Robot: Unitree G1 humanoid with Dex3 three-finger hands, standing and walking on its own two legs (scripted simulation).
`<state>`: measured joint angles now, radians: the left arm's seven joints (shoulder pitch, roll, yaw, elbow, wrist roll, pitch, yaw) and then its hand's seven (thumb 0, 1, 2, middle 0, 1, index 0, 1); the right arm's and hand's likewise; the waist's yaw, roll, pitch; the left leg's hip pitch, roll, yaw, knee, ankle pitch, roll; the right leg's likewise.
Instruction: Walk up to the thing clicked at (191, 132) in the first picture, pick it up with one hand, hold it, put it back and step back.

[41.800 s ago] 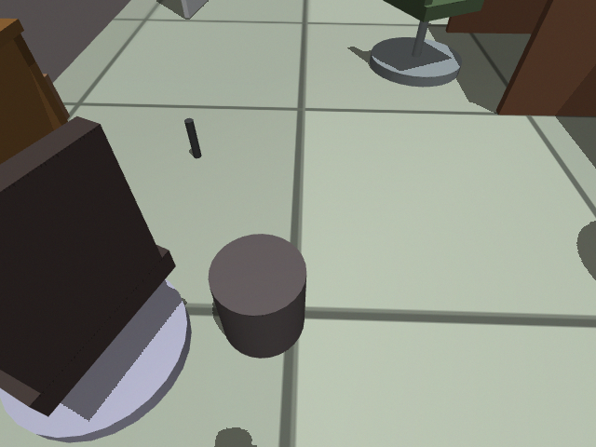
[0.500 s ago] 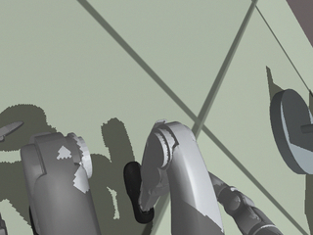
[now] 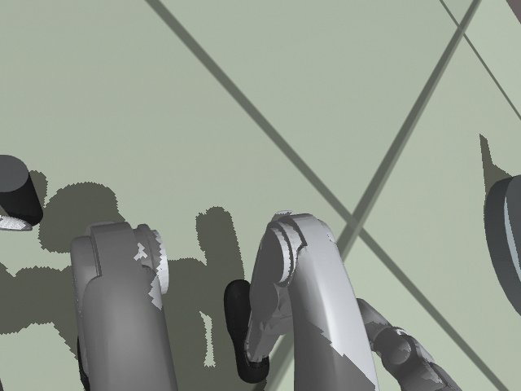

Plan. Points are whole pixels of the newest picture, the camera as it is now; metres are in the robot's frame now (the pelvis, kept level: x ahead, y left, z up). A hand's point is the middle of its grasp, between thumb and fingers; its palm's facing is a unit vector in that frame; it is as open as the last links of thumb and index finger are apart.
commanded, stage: rise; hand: left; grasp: from the side
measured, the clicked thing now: (18, 198) +0.37 +0.28 -0.18
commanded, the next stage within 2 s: home in 0.16 s
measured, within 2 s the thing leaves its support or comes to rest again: neither
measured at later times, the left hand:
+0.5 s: hand out of the picture +0.29 +0.40 +0.02, palm faces +0.37 -0.79 -0.48, open 17.5 cm
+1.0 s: hand out of the picture +0.24 +0.27 +0.23, palm faces +0.33 -0.86 -0.39, open 17.2 cm
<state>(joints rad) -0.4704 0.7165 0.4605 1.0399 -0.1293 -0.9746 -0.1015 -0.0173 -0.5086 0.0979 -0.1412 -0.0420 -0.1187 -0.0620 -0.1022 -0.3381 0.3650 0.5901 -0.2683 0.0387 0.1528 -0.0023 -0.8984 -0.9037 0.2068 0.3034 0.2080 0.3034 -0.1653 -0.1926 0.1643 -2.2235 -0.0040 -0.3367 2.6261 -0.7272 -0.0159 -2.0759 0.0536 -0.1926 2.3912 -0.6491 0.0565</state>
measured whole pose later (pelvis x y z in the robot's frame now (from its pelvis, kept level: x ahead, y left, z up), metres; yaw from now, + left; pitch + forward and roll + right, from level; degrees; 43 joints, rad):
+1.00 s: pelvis +0.07 -0.02 +0.33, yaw +13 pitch +23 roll -3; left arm 0.16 0.31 0.13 0.29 0.00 0.17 0.15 -0.01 -0.48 0.09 -0.07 -0.06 -0.06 -0.07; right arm 0.15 -0.24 0.00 0.50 0.05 0.02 -0.13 0.00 -0.90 -0.90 0.20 0.30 0.20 0.30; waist -0.04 0.01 -0.17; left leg -1.24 0.05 -0.07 1.45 -0.61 -0.03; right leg -1.20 -0.01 -0.04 1.40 -0.60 0.01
